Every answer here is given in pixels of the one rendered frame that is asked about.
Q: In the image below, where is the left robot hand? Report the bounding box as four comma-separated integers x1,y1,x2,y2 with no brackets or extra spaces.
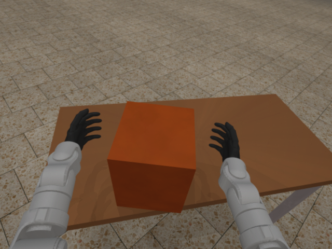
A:
65,108,102,151

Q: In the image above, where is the right robot hand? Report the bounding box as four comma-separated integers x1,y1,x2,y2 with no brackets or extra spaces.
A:
209,122,240,162

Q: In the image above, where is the table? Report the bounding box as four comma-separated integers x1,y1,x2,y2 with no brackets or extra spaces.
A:
46,94,332,231

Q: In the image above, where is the carton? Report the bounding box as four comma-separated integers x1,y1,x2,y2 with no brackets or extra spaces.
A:
107,101,196,213

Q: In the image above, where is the left robot forearm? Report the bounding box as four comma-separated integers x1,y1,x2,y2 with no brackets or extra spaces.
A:
9,141,82,249

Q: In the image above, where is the left robot upper arm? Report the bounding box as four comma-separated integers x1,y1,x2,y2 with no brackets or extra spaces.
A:
12,237,67,249

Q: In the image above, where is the right robot forearm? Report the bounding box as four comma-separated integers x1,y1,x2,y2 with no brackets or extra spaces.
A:
218,157,290,249

